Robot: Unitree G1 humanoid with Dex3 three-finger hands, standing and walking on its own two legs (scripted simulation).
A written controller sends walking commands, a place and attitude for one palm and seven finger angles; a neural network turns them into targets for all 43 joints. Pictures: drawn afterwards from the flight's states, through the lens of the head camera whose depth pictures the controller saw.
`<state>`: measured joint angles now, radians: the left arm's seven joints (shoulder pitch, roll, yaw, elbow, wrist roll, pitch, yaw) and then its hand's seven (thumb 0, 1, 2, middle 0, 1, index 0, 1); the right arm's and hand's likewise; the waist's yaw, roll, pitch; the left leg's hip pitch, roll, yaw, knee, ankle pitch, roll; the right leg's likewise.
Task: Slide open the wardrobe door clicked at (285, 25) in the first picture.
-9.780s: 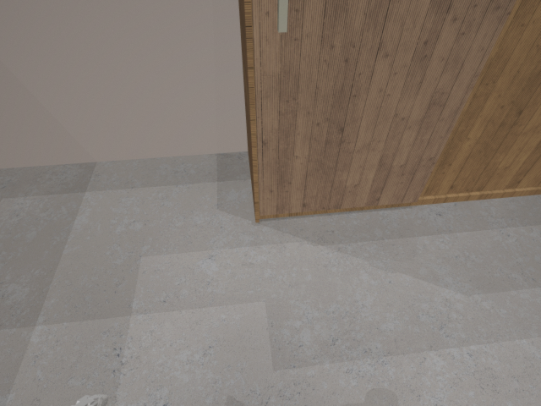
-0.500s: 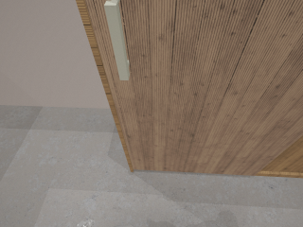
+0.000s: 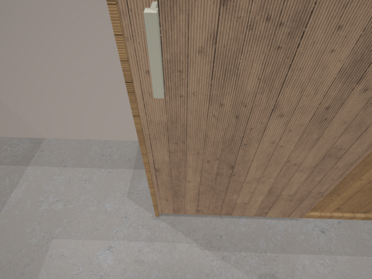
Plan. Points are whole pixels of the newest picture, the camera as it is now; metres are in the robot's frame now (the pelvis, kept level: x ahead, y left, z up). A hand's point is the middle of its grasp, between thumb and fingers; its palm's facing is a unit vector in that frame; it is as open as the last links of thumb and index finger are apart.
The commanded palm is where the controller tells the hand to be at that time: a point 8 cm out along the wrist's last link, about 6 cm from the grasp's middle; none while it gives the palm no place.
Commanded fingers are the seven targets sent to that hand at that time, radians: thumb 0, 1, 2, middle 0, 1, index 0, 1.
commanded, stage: come to a stop and stand still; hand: left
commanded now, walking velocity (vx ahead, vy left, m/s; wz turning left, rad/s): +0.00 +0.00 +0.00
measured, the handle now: (157, 53) +0.52 +0.10 +0.23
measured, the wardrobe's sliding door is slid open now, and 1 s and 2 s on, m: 0.00 0.00 0.00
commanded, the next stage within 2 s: look again from close up in 0.66 s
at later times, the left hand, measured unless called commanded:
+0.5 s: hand out of the picture +0.02 +0.14 -0.17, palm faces +0.02 -0.98 -0.22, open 7.3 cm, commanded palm none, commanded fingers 0.00 0.90 0.90 -0.20 -0.30 -0.20 -0.30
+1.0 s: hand out of the picture +0.03 +0.18 -0.17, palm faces +0.01 -0.97 -0.24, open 7.3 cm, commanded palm none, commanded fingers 0.00 0.90 0.90 -0.20 -0.30 -0.20 -0.30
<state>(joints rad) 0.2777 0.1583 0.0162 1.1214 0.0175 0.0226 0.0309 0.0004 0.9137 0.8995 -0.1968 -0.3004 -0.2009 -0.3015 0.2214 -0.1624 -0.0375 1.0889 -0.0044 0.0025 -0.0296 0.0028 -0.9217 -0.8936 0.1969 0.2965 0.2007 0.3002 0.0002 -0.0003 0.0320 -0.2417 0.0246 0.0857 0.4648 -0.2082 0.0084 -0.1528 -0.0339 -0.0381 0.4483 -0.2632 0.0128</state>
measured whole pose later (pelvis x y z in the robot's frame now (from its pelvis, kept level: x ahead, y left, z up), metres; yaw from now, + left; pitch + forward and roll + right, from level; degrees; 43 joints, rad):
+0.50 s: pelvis +0.01 -0.03 +0.00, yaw +0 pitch -1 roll +1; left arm 0.30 0.16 -0.01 1.07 0.01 -0.03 0.04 0.00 0.92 0.90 -0.20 -0.30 -0.20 -0.30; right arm 0.31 -0.15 0.01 1.10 -0.01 -0.01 -0.01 0.00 -0.91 -0.89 0.19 0.30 0.20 0.30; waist -0.01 0.01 0.01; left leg -0.24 0.07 0.06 0.48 -0.22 -0.04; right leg -0.16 0.01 -0.06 0.50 -0.33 -0.04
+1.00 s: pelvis +0.01 -0.02 +0.00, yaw +0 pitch -1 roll +0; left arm 0.26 0.22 0.00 1.09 0.02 -0.02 0.02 0.00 0.91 0.90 -0.20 -0.30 -0.20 -0.30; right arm 0.19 -0.21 0.00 1.10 -0.01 -0.02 -0.01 0.00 -0.91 -0.89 0.19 0.30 0.20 0.30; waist 0.01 -0.01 0.03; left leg -0.20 0.05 0.08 0.44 -0.22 -0.02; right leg -0.13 0.00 -0.04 0.45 -0.30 -0.02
